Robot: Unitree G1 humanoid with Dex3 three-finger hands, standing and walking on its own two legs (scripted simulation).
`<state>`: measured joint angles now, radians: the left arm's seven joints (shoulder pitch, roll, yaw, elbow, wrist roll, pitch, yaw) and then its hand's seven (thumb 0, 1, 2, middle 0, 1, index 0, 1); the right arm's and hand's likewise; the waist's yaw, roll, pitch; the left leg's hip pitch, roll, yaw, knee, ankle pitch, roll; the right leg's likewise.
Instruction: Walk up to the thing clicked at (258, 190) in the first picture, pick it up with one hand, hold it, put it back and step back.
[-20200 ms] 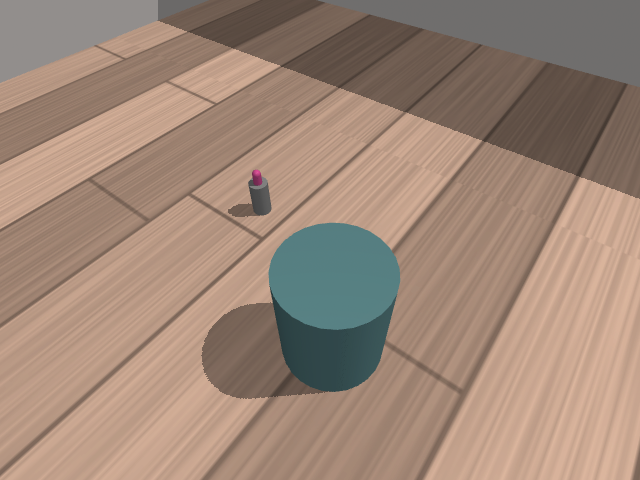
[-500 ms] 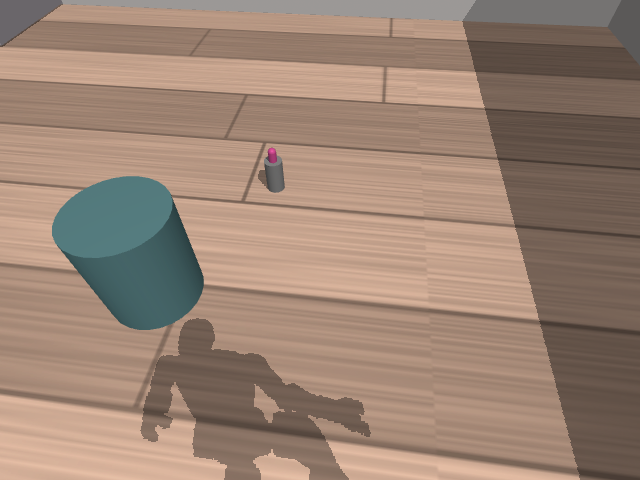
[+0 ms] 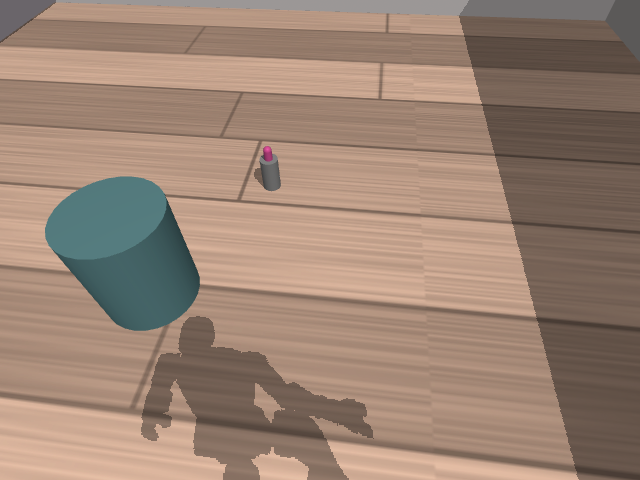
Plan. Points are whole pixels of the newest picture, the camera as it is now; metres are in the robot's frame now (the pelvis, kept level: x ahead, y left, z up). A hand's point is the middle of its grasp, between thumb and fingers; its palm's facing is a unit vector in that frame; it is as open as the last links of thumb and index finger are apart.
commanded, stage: stand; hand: left
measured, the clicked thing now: (269, 167) +1.48 +0.24 -0.67
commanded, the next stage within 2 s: walk up in 1.46 s
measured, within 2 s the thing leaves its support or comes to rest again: neither
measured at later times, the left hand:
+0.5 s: hand out of the picture +0.09 +0.25 -0.16, palm faces -0.02 -0.94 -0.34, open 7.4 cm
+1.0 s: hand out of the picture +0.09 +0.25 -0.16, palm faces -0.02 -0.94 -0.35, open 7.4 cm
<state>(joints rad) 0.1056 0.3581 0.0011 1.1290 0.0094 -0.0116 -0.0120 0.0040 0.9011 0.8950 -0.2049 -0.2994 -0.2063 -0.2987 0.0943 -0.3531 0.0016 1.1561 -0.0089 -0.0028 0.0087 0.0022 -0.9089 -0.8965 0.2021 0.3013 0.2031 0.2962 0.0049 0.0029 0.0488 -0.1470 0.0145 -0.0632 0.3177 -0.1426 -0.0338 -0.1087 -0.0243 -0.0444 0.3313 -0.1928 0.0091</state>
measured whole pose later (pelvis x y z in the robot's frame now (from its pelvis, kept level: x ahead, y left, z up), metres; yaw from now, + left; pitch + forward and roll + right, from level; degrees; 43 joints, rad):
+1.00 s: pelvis +0.01 +0.00 +0.00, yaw +0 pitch -2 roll +0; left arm 0.11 0.36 0.00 1.12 0.01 -0.01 -0.01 0.00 0.90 0.89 -0.20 -0.30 -0.21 -0.30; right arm 0.11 -0.35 0.01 1.13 -0.01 0.00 0.00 0.00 -0.91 -0.90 0.20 0.30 0.20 0.30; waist 0.01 0.00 0.05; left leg -0.12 0.02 -0.06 0.31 -0.16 -0.04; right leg -0.08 -0.02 -0.04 0.32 -0.21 0.01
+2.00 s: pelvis +0.16 +0.06 -0.01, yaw +1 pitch -3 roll +2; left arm 0.25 0.45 0.07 0.99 0.02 -0.02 -0.10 0.01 0.90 0.90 -0.20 -0.30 -0.20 -0.30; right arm 0.30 -0.39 -0.06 0.95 -0.02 -0.08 0.06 0.00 -0.91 -0.90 0.20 0.30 0.21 0.30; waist -0.01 -0.07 0.05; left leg -0.13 0.01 0.10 0.43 -0.25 0.02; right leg -0.49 -0.08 0.01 0.89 -0.30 0.00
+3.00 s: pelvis +0.64 +0.02 -0.02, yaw +0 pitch -2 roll +2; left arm 0.28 0.44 0.07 0.89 0.02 -0.06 -0.09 0.00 0.90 0.90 -0.20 -0.30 -0.21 -0.30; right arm 0.34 -0.43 -0.05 0.84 -0.01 -0.07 0.06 0.00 -0.90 -0.90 0.21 0.30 0.21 0.30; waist -0.02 -0.01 0.05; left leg -0.13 0.06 0.12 0.54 -0.37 -0.01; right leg -0.43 -0.11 -0.04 0.63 -0.19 -0.02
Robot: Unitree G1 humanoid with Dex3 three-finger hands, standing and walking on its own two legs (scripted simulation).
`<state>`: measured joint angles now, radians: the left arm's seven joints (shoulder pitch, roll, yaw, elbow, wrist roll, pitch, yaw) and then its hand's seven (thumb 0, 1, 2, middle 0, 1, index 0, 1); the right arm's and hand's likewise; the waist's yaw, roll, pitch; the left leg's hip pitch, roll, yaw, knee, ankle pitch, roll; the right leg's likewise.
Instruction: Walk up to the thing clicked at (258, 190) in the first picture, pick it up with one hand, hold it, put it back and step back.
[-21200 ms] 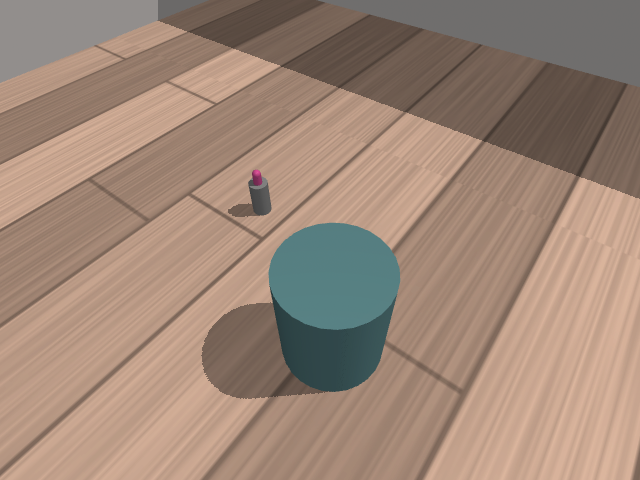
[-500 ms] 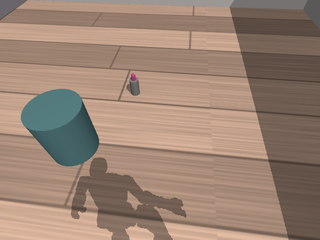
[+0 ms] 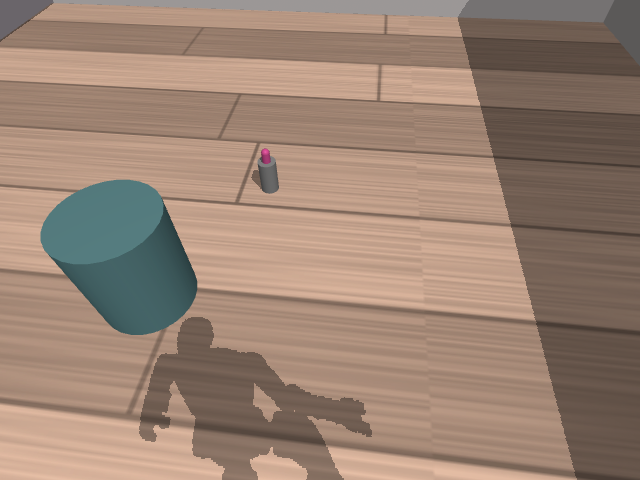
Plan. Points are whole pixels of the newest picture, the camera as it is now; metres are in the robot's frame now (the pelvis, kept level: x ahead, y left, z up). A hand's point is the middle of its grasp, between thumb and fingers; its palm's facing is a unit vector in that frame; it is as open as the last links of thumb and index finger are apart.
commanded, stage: stand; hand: left
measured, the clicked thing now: (267, 169) +1.47 +0.26 -0.67
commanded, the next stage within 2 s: walk up in 0.46 s
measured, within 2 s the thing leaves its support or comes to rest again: neither
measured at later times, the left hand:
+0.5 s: hand out of the picture +0.07 +0.26 -0.15, palm faces -0.01 -0.94 -0.34, open 7.4 cm
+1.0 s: hand (97, 451) +0.20 +0.35 -0.16, palm faces -0.02 -0.94 -0.34, open 7.4 cm
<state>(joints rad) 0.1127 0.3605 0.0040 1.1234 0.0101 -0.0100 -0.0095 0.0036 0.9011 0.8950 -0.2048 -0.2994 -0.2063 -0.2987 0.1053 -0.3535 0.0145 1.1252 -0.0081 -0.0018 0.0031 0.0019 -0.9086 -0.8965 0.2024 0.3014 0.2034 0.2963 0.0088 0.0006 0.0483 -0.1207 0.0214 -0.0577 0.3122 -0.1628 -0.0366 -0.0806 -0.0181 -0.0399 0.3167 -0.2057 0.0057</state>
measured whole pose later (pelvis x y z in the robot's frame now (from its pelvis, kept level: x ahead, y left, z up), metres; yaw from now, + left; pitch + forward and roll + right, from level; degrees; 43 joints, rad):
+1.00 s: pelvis +0.15 +0.06 -0.01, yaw +1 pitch -3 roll +2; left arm 0.25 0.45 0.07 0.99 0.02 -0.02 -0.10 0.01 0.90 0.90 -0.20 -0.30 -0.20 -0.30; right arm 0.30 -0.39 -0.06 0.95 -0.02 -0.08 0.06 0.00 -0.91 -0.90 0.20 0.30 0.21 0.30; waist -0.01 -0.07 0.05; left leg -0.13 0.01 0.10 0.43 -0.25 0.02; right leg -0.49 -0.08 0.01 0.89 -0.30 0.00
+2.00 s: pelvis +0.63 +0.02 -0.02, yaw +1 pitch -2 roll +2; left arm 0.28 0.44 0.07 0.89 0.02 -0.06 -0.09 0.00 0.90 0.90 -0.20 -0.30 -0.21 -0.30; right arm 0.34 -0.43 -0.05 0.84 -0.01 -0.07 0.06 0.00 -0.90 -0.90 0.21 0.30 0.21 0.30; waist -0.02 -0.01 0.05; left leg -0.13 0.06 0.12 0.54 -0.37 -0.01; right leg -0.43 -0.11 -0.04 0.63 -0.19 -0.02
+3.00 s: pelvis +0.98 +0.01 -0.02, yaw +3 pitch -3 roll +0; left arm 0.32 0.40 0.04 0.86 0.01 -0.10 -0.03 0.00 0.90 0.89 -0.21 -0.30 -0.21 -0.30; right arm 0.29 -0.45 -0.05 0.87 -0.01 -0.01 0.05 0.01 -0.91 -0.90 0.20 0.30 0.20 0.30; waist 0.03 0.08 0.08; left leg -0.45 0.05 0.00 1.03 -0.40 0.03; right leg -0.30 -0.05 -0.08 0.59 -0.25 -0.02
